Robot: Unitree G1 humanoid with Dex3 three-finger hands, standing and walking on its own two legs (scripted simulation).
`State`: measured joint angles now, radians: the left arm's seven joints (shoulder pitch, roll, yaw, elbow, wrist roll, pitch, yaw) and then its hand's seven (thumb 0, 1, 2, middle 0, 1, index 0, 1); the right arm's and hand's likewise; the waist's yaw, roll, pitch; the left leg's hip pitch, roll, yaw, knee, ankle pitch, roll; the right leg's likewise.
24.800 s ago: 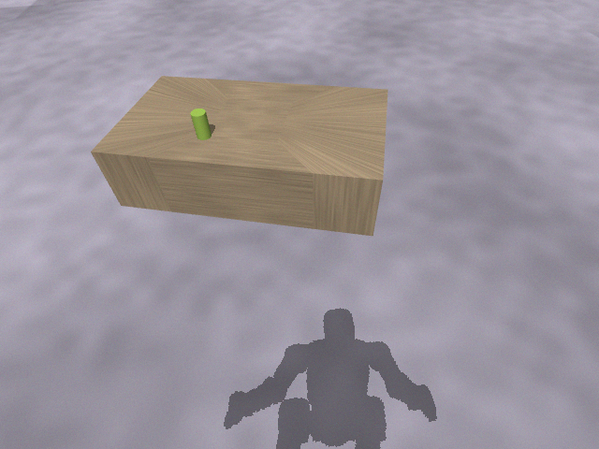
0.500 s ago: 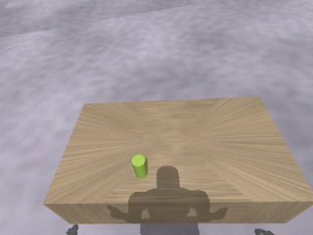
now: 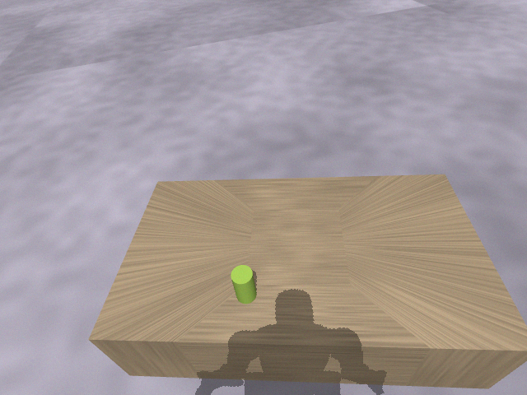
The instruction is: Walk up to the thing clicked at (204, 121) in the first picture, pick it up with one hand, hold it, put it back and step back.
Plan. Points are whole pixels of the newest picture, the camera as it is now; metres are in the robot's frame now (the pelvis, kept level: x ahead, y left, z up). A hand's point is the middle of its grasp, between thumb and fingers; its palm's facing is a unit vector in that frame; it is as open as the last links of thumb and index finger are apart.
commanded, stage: home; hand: left
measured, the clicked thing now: (244, 284) +0.54 +0.13 -0.39
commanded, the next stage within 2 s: stand in 0.68 s
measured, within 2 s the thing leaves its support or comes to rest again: neither
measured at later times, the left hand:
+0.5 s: hand out of the picture +0.05 +0.25 -0.15, palm faces -0.01 -0.93 -0.37, open 17.2 cm
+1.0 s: hand out of the picture +0.08 +0.24 -0.15, palm faces +0.00 -0.93 -0.37, open 14.8 cm
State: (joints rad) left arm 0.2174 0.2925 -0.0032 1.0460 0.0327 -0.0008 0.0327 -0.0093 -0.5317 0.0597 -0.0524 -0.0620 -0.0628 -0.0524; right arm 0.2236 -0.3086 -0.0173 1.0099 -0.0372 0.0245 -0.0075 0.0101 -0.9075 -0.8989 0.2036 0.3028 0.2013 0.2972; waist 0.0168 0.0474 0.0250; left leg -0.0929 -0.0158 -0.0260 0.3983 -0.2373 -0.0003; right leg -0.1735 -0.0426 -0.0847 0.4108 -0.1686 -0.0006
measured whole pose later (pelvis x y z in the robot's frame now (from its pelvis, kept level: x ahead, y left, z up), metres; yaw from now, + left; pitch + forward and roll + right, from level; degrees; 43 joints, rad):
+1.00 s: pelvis +0.01 -0.01 +0.01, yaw +0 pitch -3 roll +0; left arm 0.11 0.32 0.00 1.16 0.01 -0.01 0.01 -0.01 -0.19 0.39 -0.16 -0.22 -0.16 -0.21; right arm 0.15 -0.34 0.00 1.11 -0.02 0.00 -0.01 0.01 -0.91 -0.90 0.20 0.30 0.20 0.30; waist 0.01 0.04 0.04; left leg -0.05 0.00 -0.03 0.30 -0.21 -0.01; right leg -0.14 -0.03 -0.09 0.33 -0.15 -0.01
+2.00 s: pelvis +0.02 -0.02 +0.01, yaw +0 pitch -2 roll +0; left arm 0.10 0.33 0.01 1.15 0.01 -0.01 0.00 0.00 0.91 0.90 -0.20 -0.30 -0.21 -0.30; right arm 0.14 -0.35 0.00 1.10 -0.02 0.00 0.00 0.01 -0.91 -0.90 0.20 0.30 0.20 0.30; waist 0.01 0.03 0.05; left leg -0.03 0.02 -0.03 0.28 -0.21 -0.03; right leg -0.13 0.00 -0.09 0.33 -0.16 -0.03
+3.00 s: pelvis +0.03 -0.03 +0.00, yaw -1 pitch -2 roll +0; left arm 0.10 0.34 0.01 1.14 0.00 -0.01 -0.01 0.00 0.91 0.90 -0.20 -0.30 -0.21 -0.30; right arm 0.14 -0.35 0.01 1.10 -0.02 -0.01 0.00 0.01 -0.91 -0.90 0.20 0.30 0.20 0.30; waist 0.01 0.02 0.05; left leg -0.03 0.03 -0.02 0.28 -0.22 -0.04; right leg -0.13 0.01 -0.08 0.33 -0.16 -0.04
